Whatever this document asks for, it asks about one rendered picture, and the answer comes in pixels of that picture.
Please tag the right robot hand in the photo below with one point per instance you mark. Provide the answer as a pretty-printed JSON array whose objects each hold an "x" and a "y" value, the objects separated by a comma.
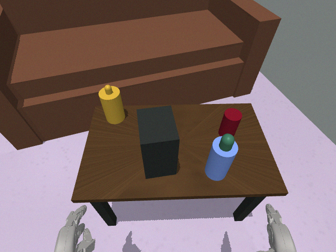
[{"x": 280, "y": 238}]

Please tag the coffee table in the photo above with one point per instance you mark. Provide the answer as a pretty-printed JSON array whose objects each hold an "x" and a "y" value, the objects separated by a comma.
[{"x": 112, "y": 170}]

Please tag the sofa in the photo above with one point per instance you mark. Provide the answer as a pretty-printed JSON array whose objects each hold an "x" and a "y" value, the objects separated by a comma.
[{"x": 56, "y": 55}]

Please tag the left robot hand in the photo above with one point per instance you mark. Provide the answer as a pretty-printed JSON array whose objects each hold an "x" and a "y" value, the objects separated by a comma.
[{"x": 68, "y": 235}]

